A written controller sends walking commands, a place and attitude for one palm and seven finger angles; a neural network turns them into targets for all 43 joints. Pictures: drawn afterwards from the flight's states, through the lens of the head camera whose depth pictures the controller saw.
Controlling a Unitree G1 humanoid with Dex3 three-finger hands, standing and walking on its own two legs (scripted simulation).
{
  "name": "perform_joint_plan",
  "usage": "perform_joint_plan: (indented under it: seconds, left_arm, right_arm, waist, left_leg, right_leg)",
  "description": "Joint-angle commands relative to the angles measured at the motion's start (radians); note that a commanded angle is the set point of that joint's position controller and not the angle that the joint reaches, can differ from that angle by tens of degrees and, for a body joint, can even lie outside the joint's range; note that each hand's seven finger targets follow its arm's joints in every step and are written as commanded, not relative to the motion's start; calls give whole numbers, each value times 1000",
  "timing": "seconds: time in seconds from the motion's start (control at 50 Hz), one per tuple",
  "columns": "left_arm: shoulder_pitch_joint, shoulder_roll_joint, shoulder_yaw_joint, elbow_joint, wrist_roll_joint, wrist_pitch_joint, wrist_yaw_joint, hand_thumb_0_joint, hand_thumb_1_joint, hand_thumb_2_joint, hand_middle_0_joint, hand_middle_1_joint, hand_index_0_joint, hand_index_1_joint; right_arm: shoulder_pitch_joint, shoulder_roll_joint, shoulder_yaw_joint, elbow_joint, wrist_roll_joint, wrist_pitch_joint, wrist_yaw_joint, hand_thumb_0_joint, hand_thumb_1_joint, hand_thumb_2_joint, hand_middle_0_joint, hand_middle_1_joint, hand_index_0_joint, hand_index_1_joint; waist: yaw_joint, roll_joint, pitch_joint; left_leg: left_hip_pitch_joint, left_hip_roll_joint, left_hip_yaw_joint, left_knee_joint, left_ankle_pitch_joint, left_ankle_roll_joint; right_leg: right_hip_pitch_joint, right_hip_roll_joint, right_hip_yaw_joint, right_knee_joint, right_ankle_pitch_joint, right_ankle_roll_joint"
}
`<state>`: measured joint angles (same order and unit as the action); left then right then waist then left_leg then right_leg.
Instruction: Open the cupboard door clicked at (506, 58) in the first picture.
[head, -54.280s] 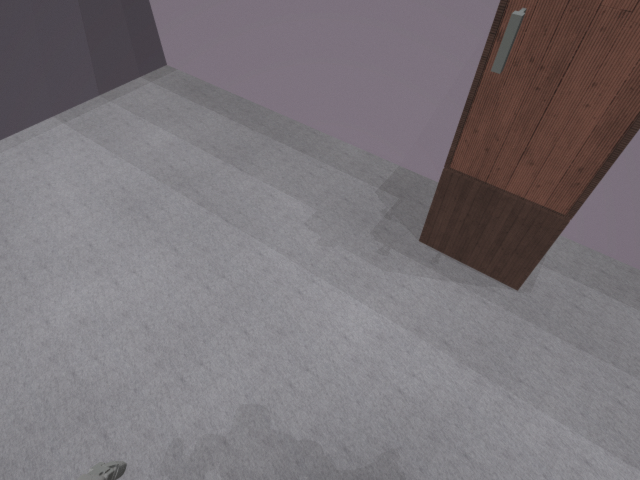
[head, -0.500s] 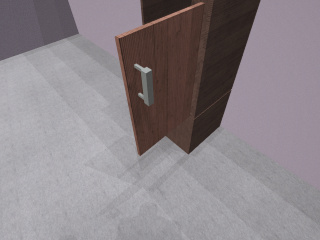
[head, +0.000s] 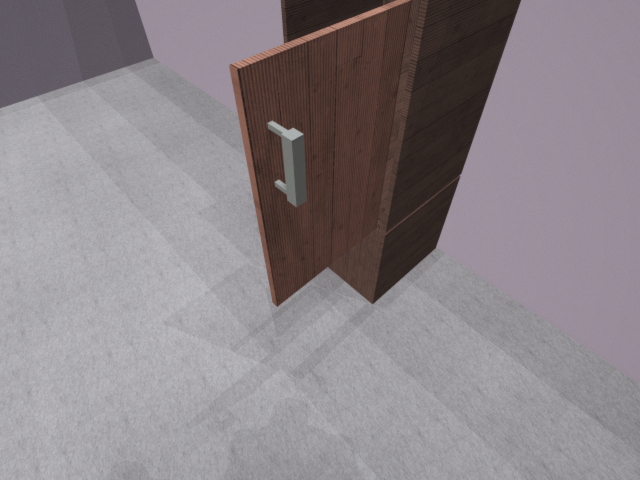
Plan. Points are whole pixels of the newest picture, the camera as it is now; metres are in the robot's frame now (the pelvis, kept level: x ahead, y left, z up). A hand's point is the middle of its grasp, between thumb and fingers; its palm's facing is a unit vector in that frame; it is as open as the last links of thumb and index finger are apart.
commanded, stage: look to check the result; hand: left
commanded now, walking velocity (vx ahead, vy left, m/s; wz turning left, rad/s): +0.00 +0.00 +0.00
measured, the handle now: (286, 164) +0.57 +0.09 +0.08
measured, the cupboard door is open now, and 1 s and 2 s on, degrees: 91 91 91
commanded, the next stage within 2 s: stand and wait in 0.34 s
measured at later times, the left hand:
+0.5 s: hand out of the picture -0.01 +0.15 -0.17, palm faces +0.05 -0.98 -0.19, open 7.4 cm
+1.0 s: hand out of the picture +0.00 +0.14 -0.17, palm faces +0.05 -0.98 -0.19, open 7.4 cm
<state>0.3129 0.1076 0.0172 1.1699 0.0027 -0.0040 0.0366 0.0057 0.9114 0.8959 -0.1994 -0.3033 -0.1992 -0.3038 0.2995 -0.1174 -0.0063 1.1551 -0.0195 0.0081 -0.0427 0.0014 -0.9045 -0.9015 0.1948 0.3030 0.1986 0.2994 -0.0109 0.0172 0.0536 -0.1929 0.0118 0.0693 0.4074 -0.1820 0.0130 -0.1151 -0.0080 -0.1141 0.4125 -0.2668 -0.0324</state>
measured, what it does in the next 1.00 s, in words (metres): stands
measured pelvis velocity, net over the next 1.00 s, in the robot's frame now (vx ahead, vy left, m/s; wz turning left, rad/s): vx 0.02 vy -0.02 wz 0.00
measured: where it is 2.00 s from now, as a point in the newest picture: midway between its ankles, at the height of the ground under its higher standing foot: outside the picture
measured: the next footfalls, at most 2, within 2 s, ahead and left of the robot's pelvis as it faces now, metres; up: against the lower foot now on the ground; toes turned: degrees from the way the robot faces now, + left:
none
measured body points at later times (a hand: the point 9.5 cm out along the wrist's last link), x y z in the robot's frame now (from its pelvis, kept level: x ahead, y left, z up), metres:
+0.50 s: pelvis +0.01 -0.01 +0.00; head +0.02 -0.02 +0.45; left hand -0.01 +0.20 -0.16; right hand -0.01 -0.22 -0.17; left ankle +0.03 +0.11 -0.74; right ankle -0.02 -0.09 -0.74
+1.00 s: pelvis +0.02 -0.02 +0.00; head +0.03 -0.03 +0.45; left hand +0.00 +0.20 -0.16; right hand +0.00 -0.23 -0.17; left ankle +0.03 +0.11 -0.74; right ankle -0.02 -0.09 -0.74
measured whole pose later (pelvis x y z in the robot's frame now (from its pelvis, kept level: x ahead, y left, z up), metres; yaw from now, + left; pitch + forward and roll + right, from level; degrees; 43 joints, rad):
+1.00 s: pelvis +0.02 -0.02 +0.00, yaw +0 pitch -2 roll +1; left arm 0.29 0.12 0.01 1.16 0.00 -0.01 0.04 0.01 0.91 0.90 -0.20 -0.30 -0.20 -0.30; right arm 0.26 -0.13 0.00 1.16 -0.02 0.01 -0.04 0.00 -0.90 -0.90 0.20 0.30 0.20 0.30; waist -0.01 0.01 0.06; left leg -0.16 0.03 0.06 0.38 -0.19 -0.01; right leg -0.08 0.02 -0.12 0.37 -0.27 -0.05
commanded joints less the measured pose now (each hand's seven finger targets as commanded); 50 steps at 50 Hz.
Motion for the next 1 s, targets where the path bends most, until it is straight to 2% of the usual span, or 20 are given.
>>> perform_joint_plan:
  seconds: [0.0, 0.16, 0.24, 0.46, 0.52, 0.58, 0.7, 0.74, 0.86, 0.9, 0.98]
  left_arm:
    - [82, 100, 11, -20, 2, -13, 6, 0, 900, 900, -200, -300, -200, -300]
    - [77, 100, 9, -21, 2, -13, 6, 0, 900, 900, -200, -300, -200, -300]
    - [75, 103, 9, -22, 2, -15, 6, 0, 900, 900, -200, -300, -200, -300]
    - [65, 113, 10, -27, 1, -18, 6, 0, 900, 900, -200, -300, -200, -300]
    - [68, 116, 11, -27, 2, -20, 7, 0, 900, 900, -200, -300, -200, -300]
    - [66, 115, 9, -29, 1, -20, 7, 0, 900, 900, -200, -300, -200, -300]
    - [64, 120, 11, -30, 1, -21, 7, 0, 900, 900, -200, -300, -200, -300]
    - [62, 118, 9, -30, 0, -20, 7, 0, 900, 900, -200, -300, -200, -300]
    - [63, 122, 9, -30, 0, -20, 7, 0, 900, 900, -200, -300, -200, -300]
    - [67, 123, 10, -29, 1, -22, 8, 0, 900, 900, -200, -300, -200, -300]
    - [68, 123, 10, -29, 0, -22, 7, 0, 900, 900, -200, -300, -200, -300]
  right_arm:
    - [70, -81, -8, -21, 1, -5, 0, 0, -900, -900, 200, 300, 200, 300]
    - [57, -81, -7, -17, -2, -4, 0, 0, -900, -900, 200, 300, 200, 300]
    - [51, -84, -6, -17, 0, -7, 0, 0, -900, -900, 200, 300, 200, 300]
    - [42, -90, -6, -14, -1, -8, 0, 0, -900, -900, 200, 300, 200, 300]
    - [39, -93, -7, -15, 0, -8, 0, 0, -900, -900, 200, 300, 200, 300]
    - [36, -93, -6, -14, -1, -7, -1, 0, -900, -900, 200, 300, 200, 300]
    - [37, -101, -6, -15, 1, -7, -2, 0, -900, -900, 200, 300, 200, 300]
    - [37, -96, -5, -11, 0, -6, -2, 0, -900, -900, 200, 300, 200, 300]
    - [36, -96, -4, -10, 0, -6, -2, 0, -900, -900, 200, 300, 200, 300]
    - [35, -104, -6, -14, 1, -6, -3, 0, -900, -900, 200, 300, 200, 300]
    - [38, -98, -5, -9, 0, -6, -3, 0, -900, -900, 200, 300, 200, 300]
  waist:
    - [3, -9, 40]
    - [2, 1, 51]
    - [3, -20, 38]
    - [3, -4, 25]
    - [5, -29, 24]
    - [5, -10, 30]
    - [5, -21, 23]
    - [4, -8, 43]
    - [5, -12, 29]
    - [6, -33, 31]
    - [5, -21, 23]
  left_leg:
    - [13, 89, -99, -61, 82, 20]
    - [10, 88, -101, -64, 74, 17]
    - [22, 91, -103, -62, 103, 19]
    - [31, 93, -95, -60, 133, 14]
    - [37, 94, -93, -57, 139, 14]
    - [37, 92, -92, -55, 140, 13]
    - [43, 95, -93, -55, 151, 13]
    - [35, 94, -90, -59, 136, 10]
    - [44, 94, -89, -59, 148, 10]
    - [48, 95, -91, -55, 147, 12]
    - [46, 94, -85, -54, 150, 10]
  right_leg:
    - [-83, -110, 106, -107, 60, -16]
    - [-88, -112, 109, -111, 52, -16]
    - [-77, -113, 104, -108, 84, -15]
    - [-53, -117, 110, -114, 130, -16]
    - [-51, -119, 106, -117, 149, -15]
    - [-50, -120, 111, -119, 164, -15]
    - [-40, -116, 107, -123, 176, -14]
    - [-47, -117, 109, -128, 157, -14]
    - [-36, -119, 107, -126, 182, -13]
    - [-41, -116, 107, -131, 183, -12]
    - [-27, -120, 107, -129, 204, -10]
